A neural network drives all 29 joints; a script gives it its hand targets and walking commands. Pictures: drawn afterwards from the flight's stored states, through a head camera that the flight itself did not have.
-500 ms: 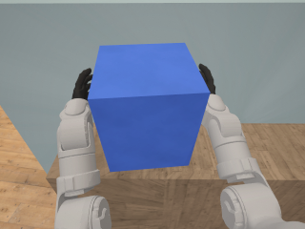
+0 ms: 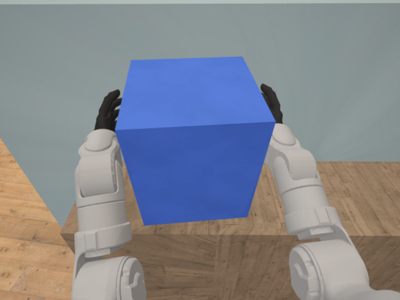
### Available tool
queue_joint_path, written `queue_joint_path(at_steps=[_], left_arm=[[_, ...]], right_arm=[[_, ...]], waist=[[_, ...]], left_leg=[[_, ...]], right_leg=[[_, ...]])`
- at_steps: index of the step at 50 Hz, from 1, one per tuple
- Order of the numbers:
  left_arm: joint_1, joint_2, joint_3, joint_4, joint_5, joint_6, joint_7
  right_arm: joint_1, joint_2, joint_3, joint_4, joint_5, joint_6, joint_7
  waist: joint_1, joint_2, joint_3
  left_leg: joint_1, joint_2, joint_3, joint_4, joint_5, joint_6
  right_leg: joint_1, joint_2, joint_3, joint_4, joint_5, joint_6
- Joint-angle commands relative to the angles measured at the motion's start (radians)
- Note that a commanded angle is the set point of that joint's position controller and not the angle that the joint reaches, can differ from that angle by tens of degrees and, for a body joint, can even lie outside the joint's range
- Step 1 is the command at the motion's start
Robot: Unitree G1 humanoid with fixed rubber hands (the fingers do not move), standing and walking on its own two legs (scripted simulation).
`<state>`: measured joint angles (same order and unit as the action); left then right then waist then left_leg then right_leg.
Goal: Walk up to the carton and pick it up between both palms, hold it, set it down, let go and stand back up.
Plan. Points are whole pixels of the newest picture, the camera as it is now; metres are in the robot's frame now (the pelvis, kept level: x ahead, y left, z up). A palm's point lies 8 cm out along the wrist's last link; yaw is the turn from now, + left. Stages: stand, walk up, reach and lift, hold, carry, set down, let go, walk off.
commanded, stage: hold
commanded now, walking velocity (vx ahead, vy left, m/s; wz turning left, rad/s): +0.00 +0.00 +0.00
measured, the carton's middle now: (192, 142) +0.37 +0.02 +0.18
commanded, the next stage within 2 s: none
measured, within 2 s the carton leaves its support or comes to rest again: neither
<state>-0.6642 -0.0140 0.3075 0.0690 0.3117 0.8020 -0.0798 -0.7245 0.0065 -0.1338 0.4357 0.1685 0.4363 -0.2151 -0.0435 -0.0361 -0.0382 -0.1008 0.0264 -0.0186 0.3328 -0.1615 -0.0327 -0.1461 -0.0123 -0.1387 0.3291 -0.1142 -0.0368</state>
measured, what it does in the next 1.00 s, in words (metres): stands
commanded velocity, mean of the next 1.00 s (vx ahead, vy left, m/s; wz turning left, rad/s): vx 0.00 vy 0.00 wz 0.00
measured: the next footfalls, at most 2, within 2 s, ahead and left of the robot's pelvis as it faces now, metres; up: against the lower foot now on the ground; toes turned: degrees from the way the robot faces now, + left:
none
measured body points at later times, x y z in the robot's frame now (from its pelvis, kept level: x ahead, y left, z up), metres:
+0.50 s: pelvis +0.00 +0.00 +0.00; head -0.04 +0.01 +0.45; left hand +0.37 +0.17 +0.22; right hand +0.39 -0.13 +0.21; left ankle +0.02 +0.14 -0.75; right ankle +0.05 -0.09 -0.75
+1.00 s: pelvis +0.00 +0.00 +0.00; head -0.04 +0.01 +0.45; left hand +0.37 +0.17 +0.22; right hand +0.39 -0.13 +0.21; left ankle +0.02 +0.14 -0.75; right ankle +0.05 -0.09 -0.75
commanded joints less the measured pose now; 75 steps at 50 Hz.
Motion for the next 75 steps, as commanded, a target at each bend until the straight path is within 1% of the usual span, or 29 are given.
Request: queue_joint_path(at_steps=[1, 2, 5, 6, 10, 18, 22, 26, 28, 29, 30, 31, 34, 36, 44, 45, 48, 52, 53, 55, 56, 58, 59, 62, 63, 65, 66, 71, 75], left_arm=[[-0.598, -0.478, -0.452, -0.123, -0.179, -0.045, -0.140], [-0.616, -0.473, -0.449, -0.115, -0.170, -0.044, -0.134], [-0.611, -0.465, -0.432, -0.118, -0.156, -0.047, -0.130], [-0.587, -0.476, -0.455, -0.122, -0.164, -0.035, -0.134], [-0.626, -0.483, -0.462, -0.147, -0.177, -0.049, -0.121], [-0.667, -0.486, -0.466, -0.125, -0.174, -0.053, -0.127], [-0.621, -0.462, -0.412, -0.028, -0.150, -0.043, -0.140], [-0.611, -0.475, -0.412, -0.035, -0.143, -0.037, -0.142], [-0.610, -0.464, -0.423, -0.074, -0.148, -0.040, -0.134], [-0.639, -0.510, -0.469, -0.146, -0.179, -0.047, -0.134], [-0.627, -0.482, -0.468, -0.098, -0.178, -0.043, -0.127], [-0.584, -0.458, -0.418, -0.059, -0.148, -0.040, -0.131], [-0.601, -0.471, -0.466, -0.134, -0.188, -0.046, -0.139], [-0.626, -0.485, -0.427, -0.091, -0.144, -0.045, -0.139], [-0.595, -0.485, -0.494, -0.150, -0.194, -0.050, -0.118], [-0.622, -0.456, -0.423, -0.077, -0.148, -0.044, -0.126], [-0.628, -0.468, -0.430, -0.065, -0.162, -0.040, -0.134], [-0.584, -0.448, -0.409, -0.066, -0.135, -0.034, -0.140], [-0.636, -0.454, -0.408, -0.051, -0.153, -0.046, -0.134], [-0.648, -0.475, -0.398, -0.027, -0.126, -0.048, -0.136], [-0.647, -0.468, -0.435, -0.062, -0.162, -0.051, -0.135], [-0.626, -0.469, -0.447, -0.095, -0.175, -0.045, -0.137], [-0.613, -0.479, -0.468, -0.099, -0.173, -0.045, -0.135], [-0.652, -0.474, -0.451, -0.086, -0.173, -0.043, -0.131], [-0.633, -0.462, -0.430, -0.094, -0.164, -0.047, -0.131], [-0.607, -0.479, -0.428, -0.064, -0.148, -0.037, -0.134], [-0.637, -0.486, -0.435, -0.050, -0.160, -0.045, -0.130], [-0.592, -0.447, -0.424, -0.085, -0.156, -0.042, -0.138], [-0.608, -0.474, -0.437, -0.126, -0.165, -0.040, -0.138]], right_arm=[[-0.745, 0.520, 0.477, -0.300, 0.109, -0.048, 0.089], [-0.719, 0.508, 0.484, -0.248, 0.111, -0.039, 0.086], [-0.734, 0.520, 0.466, -0.267, 0.102, -0.042, 0.087], [-0.698, 0.501, 0.463, -0.230, 0.098, -0.032, 0.084], [-0.775, 0.540, 0.488, -0.292, 0.127, -0.053, 0.091], [-0.778, 0.535, 0.468, -0.240, 0.091, -0.046, 0.090], [-0.773, 0.503, 0.435, -0.207, 0.075, -0.038, 0.092], [-0.758, 0.515, 0.435, -0.198, 0.079, -0.037, 0.103], [-0.725, 0.507, 0.442, -0.207, 0.088, -0.037, 0.093], [-0.784, 0.525, 0.464, -0.319, 0.113, -0.059, 0.087], [-0.757, 0.505, 0.457, -0.258, 0.114, -0.033, 0.085], [-0.750, 0.511, 0.474, -0.254, 0.102, -0.034, 0.082], [-0.760, 0.523, 0.487, -0.318, 0.116, -0.047, 0.082], [-0.743, 0.532, 0.438, -0.221, 0.075, -0.036, 0.089], [-0.734, 0.518, 0.516, -0.300, 0.129, -0.043, 0.081], [-0.726, 0.506, 0.471, -0.192, 0.099, -0.020, 0.080], [-0.763, 0.518, 0.445, -0.215, 0.089, -0.032, 0.085], [-0.736, 0.504, 0.442, -0.230, 0.089, -0.035, 0.096], [-0.808, 0.524, 0.457, -0.245, 0.095, -0.036, 0.095], [-0.762, 0.524, 0.427, -0.131, 0.057, -0.030, 0.101], [-0.759, 0.528, 0.434, -0.216, 0.080, -0.040, 0.102], [-0.808, 0.530, 0.470, -0.289, 0.109, -0.050, 0.094], [-0.768, 0.517, 0.456, -0.266, 0.091, -0.043, 0.089], [-0.771, 0.518, 0.447, -0.227, 0.086, -0.036, 0.098], [-0.758, 0.534, 0.466, -0.242, 0.098, -0.039, 0.098], [-0.716, 0.502, 0.438, -0.191, 0.083, -0.028, 0.090], [-0.780, 0.521, 0.437, -0.192, 0.085, -0.037, 0.095], [-0.735, 0.500, 0.470, -0.268, 0.096, -0.034, 0.083], [-0.739, 0.521, 0.485, -0.278, 0.107, -0.038, 0.079]], waist=[[-0.070, -0.003, -0.344], [-0.072, 0.033, -0.328], [-0.068, -0.003, -0.350], [-0.089, 0.026, -0.317], [-0.061, 0.006, -0.363], [-0.070, 0.023, -0.329], [-0.067, -0.010, -0.245], [-0.071, -0.010, -0.271], [-0.079, 0.014, -0.300], [-0.082, 0.033, -0.412], [-0.091, 0.019, -0.316], [-0.055, -0.014, -0.299], [-0.078, 0.002, -0.392], [-0.073, 0.024, -0.311], [-0.072, 0.013, -0.399], [-0.075, -0.001, -0.271], [-0.059, 0.003, -0.276], [-0.066, 0.010, -0.294], [-0.039, -0.009, -0.322], [-0.063, 0.000, -0.248], [-0.082, 0.016, -0.308], [-0.059, 0.005, -0.355], [-0.084, 0.017, -0.326], [-0.080, 0.009, -0.308], [-0.047, -0.002, -0.322], [-0.084, 0.019, -0.274], [-0.067, 0.023, -0.278], [-0.069, -0.024, -0.328], [-0.073, 0.003, -0.356]], left_leg=[[-0.062, -0.088, 0.025, -0.088, 0.080, 0.034], [-0.053, -0.091, 0.026, -0.080, 0.108, 0.028], [-0.047, -0.091, 0.033, -0.080, 0.062, 0.027], [-0.052, -0.086, 0.020, -0.089, 0.070, 0.030], [-0.019, -0.089, 0.032, -0.072, 0.113, 0.027], [-0.045, -0.090, 0.025, -0.091, 0.042, 0.037], [-0.110, -0.084, 0.029, -0.108, -0.042, 0.048], [-0.044, -0.088, 0.033, -0.110, 0.020, 0.042], [-0.051, -0.085, 0.024, -0.094, 0.046, 0.037], [-0.032, -0.090, 0.027, -0.060, 0.113, 0.021], [-0.056, -0.089, 0.023, -0.074, 0.074, 0.021], [-0.071, -0.096, 0.024, -0.093, 0.052, 0.037], [-0.053, -0.094, 0.025, -0.072, 0.088, 0.032], [-0.045, -0.086, 0.036, -0.089, 0.033, 0.037], [-0.028, -0.094, 0.023, -0.045, 0.130, 0.017], [-0.080, -0.093, 0.018, -0.088, 0.011, 0.035], [-0.081, -0.086, 0.026, -0.096, -0.013, 0.041], [-0.067, -0.090, 0.037, -0.099, 0.011, 0.039], [-0.087, -0.086, 0.029, -0.095, -0.016, 0.045], [-0.102, -0.086, 0.030, -0.119, -0.064, 0.048], [-0.068, -0.085, 0.032, -0.103, 0.022, 0.037], [-0.069, -0.096, 0.030, -0.087, 0.070, 0.039], [-0.078, -0.091, 0.019, -0.085, 0.069, 0.035], [-0.056, -0.092, 0.032, -0.088, 0.021, 0.036], [-0.052, -0.087, 0.027, -0.094, 0.046, 0.047], [-0.055, -0.088, 0.025, -0.090, 0.027, 0.031], [-0.054, -0.088, 0.031, -0.090, 0.020, 0.034], [-0.063, -0.100, 0.032, -0.082, 0.053, 0.037], [-0.037, -0.100, 0.026, -0.083, 0.088, 0.033]], right_leg=[[0.487, 0.023, 0.085, -0.018, 0.247, 0.093], [0.472, 0.023, 0.086, -0.011, 0.271, 0.090], [0.484, 0.017, 0.093, -0.019, 0.243, 0.095], [0.477, 0.021, 0.087, -0.020, 0.234, 0.091], [0.454, 0.029, 0.083, -0.015, 0.234, 0.094], [0.428, 0.024, 0.089, -0.032, 0.139, 0.089], [0.425, 0.011, 0.087, -0.036, 0.109, 0.091], [0.411, 0.031, 0.079, -0.049, 0.075, 0.081], [0.457, 0.019, 0.090, -0.036, 0.166, 0.084], [0.482, 0.026, 0.079, -0.008, 0.258, 0.093], [0.448, 0.025, 0.088, -0.018, 0.226, 0.091], [0.477, 0.018, 0.092, -0.025, 0.234, 0.100], [0.485, 0.014, 0.098, -0.015, 0.260, 0.098], [0.425, 0.022, 0.085, -0.036, 0.128, 0.084], [0.481, 0.019, 0.092, 0.001, 0.338, 0.099], [0.447, 0.011, 0.091, -0.026, 0.196, 0.098], [0.418, 0.012, 0.097, -0.038, 0.109, 0.091], [0.439, 0.016, 0.094, -0.033, 0.147, 0.093], [0.434, 0.021, 0.094, -0.039, 0.100, 0.091], [0.416, 0.026, 0.076, -0.041, 0.023, 0.080], [0.437, 0.027, 0.085, -0.032, 0.110, 0.084], [0.472, 0.026, 0.088, -0.018, 0.205, 0.095], [0.475, 0.019, 0.089, -0.021, 0.204, 0.084], [0.440, 0.017, 0.090, -0.032, 0.135, 0.090], [0.446, 0.023, 0.087, -0.030, 0.144, 0.095], [0.441, 0.022, 0.088, -0.036, 0.155, 0.091], [0.406, 0.022, 0.087, -0.041, 0.113, 0.088], [0.476, 0.021, 0.090, -0.019, 0.248, 0.104], [0.472, 0.016, 0.088, -0.022, 0.276, 0.095]])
